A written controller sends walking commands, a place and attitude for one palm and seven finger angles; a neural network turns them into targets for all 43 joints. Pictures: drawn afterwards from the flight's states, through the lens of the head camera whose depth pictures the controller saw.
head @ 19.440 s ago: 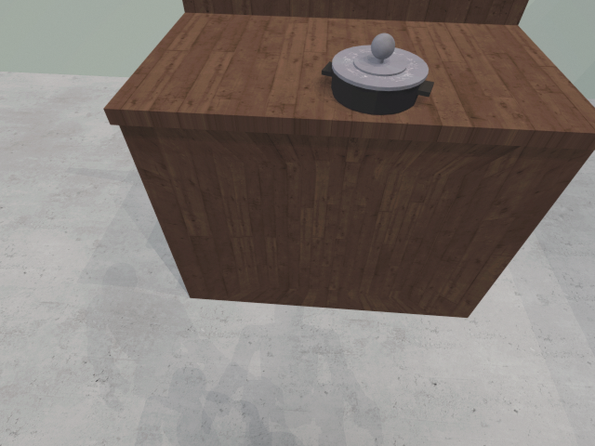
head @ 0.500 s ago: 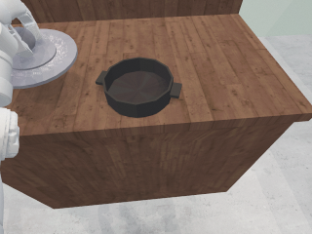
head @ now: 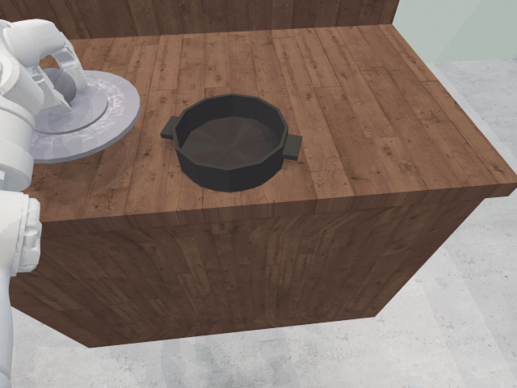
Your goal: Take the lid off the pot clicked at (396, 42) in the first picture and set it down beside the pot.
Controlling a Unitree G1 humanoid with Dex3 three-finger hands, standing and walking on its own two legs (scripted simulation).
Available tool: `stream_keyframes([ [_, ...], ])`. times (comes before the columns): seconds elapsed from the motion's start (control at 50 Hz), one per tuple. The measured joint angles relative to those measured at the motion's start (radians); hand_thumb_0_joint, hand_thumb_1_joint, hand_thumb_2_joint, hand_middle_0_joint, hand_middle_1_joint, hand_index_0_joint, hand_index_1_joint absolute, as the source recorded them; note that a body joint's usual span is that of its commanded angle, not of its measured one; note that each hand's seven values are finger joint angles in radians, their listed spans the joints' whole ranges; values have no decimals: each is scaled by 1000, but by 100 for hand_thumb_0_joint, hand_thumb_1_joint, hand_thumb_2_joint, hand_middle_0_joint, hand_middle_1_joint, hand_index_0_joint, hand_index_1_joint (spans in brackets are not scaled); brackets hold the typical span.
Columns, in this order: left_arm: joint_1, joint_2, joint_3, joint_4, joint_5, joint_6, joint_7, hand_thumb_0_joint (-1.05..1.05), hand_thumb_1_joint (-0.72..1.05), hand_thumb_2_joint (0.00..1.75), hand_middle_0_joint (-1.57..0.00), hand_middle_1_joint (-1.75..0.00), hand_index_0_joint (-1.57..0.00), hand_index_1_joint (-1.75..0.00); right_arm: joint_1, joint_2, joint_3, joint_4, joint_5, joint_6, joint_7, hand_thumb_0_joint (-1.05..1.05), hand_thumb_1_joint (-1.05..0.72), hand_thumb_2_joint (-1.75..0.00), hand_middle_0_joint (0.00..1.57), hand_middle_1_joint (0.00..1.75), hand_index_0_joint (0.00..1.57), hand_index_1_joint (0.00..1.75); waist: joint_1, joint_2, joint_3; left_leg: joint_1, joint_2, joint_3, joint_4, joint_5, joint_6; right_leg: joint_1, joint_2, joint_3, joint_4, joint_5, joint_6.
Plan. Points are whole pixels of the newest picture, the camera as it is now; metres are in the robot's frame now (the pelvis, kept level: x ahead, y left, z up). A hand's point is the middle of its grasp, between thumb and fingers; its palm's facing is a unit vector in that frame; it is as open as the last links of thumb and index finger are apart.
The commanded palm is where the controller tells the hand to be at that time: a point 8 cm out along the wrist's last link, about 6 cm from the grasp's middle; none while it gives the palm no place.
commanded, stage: lower the lid onto the table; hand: left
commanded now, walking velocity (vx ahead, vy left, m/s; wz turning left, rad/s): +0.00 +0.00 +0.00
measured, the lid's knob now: (55, 86) +0.49 +0.28 +0.22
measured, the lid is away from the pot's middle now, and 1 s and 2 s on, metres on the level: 0.24 0.24 0.23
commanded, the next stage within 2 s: open the fingers wide in 1.44 s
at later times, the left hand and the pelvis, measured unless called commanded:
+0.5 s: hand (66, 109) +0.46 +0.26 +0.20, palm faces -0.37 -0.18 -0.91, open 7.7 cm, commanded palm +0.46 +0.27 +0.27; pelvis +0.00 +0.00 +0.00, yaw +0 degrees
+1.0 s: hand (74, 128) +0.46 +0.27 +0.17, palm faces -0.42 -0.16 -0.89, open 7.7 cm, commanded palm +0.46 +0.27 +0.23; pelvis +0.00 +0.00 +0.00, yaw -1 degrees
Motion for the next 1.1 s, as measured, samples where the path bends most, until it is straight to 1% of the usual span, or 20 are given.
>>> stream_keyframes([
  [0.08,3,-3,-12,12,-4,-8,4,-1,32,66,-63,-100,-56,-100,3,1,0,2,1,5,0,1,-91,-90,20,30,20,30,-1,-2,-1,-2,1,-1,3,0,0,-2,1,0,4,0,-1],
  [0.2,16,-6,-5,25,-7,-25,9,-1,33,66,-63,-100,-56,-100,6,-4,-1,10,-1,7,-4,1,-91,-90,20,30,20,30,-5,-3,-1,-5,2,0,5,2,-1,-5,2,0,4,3,-1],
  [0.38,16,-15,-18,56,-9,-46,17,-1,33,66,-63,-100,-56,-100,14,-8,-7,20,0,10,-9,1,-91,-90,20,30,20,30,-11,-8,3,-12,5,1,9,3,-2,-12,5,1,8,5,-2],
  [0.54,30,-9,8,77,-2,-78,28,-1,33,66,-63,-100,-56,-100,22,-7,-10,19,-2,12,-9,1,-91,-90,20,30,20,30,-19,-10,-2,-25,11,7,20,-5,-2,-26,10,8,15,2,-3],
  [0.58,32,-7,-3,83,-2,-80,29,-1,33,66,-63,-100,-56,-100,24,-7,-12,19,0,14,-9,1,-91,-90,20,30,20,30,-21,-10,-1,-27,12,7,24,-7,-3,-28,12,9,17,1,-3],
  [0.64,45,-10,-1,64,1,-88,30,-1,33,66,-63,-100,-56,-100,30,-6,-16,20,-1,14,-9,1,-91,-90,20,30,20,30,-19,-10,-3,-32,13,7,28,-10,-3,-31,12,8,19,-1,-4],
  [0.7,50,-13,11,74,-6,-95,35,-1,33,66,-63,-100,-56,-100,31,-6,-14,20,0,18,-8,1,-91,-90,20,30,20,30,-21,-9,-5,-37,13,7,33,-14,-3,-36,13,9,23,-4,-3],
  [0.84,79,-4,24,71,-1,-113,39,-1,33,66,-63,-100,-56,-100,30,-3,-16,12,2,25,-7,1,-91,-90,20,30,20,30,-23,-8,-7,-48,16,11,47,-23,-1,-46,15,12,31,-8,-2],
  [0.92,103,-1,31,49,-8,-121,43,-1,33,66,-63,-100,-56,-100,31,-3,-18,7,3,28,-4,1,-91,-90,20,30,20,30,-22,-7,-10,-54,16,11,55,-27,-1,-51,16,12,35,-11,-1],
  [0.98,105,-7,11,51,-13,-117,44,-1,33,66,-63,-100,-56,-100,29,-2,-19,6,6,33,-4,1,-91,-90,20,30,20,30,-20,-8,-7,-58,15,7,61,-30,0,-52,15,9,39,-13,-1],
  [1.04,115,-18,6,32,-12,-121,46,-1,33,66,-63,-100,-56,-100,28,-2,-21,8,4,32,-5,1,-91,-90,20,30,20,30,-15,-6,-8,-63,14,4,66,-30,1,-54,14,6,41,-13,-2],
  [1.1,106,-31,4,59,-19,-126,51,-1,33,66,-63,-101,-56,-100,23,-1,-17,11,5,33,-7,1,-91,-90,20,30,20,30,-14,-7,-8,-69,13,2,71,-30,1,-59,14,3,45,-14,-1],
])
